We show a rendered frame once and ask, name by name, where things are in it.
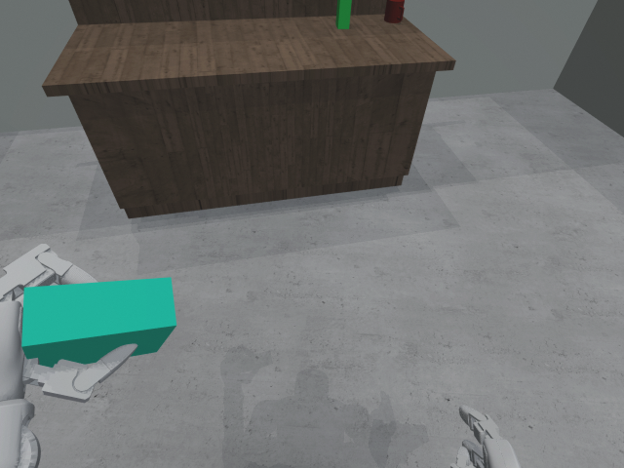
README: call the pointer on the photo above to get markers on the left robot hand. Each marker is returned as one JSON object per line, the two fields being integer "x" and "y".
{"x": 66, "y": 380}

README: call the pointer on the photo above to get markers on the robot left forearm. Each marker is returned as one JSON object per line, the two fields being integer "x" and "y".
{"x": 19, "y": 447}

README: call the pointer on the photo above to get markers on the sponge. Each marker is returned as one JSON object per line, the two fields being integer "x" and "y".
{"x": 83, "y": 322}

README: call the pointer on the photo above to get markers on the table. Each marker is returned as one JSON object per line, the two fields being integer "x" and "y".
{"x": 200, "y": 104}

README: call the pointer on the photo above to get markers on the right robot hand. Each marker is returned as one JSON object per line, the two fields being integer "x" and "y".
{"x": 496, "y": 452}

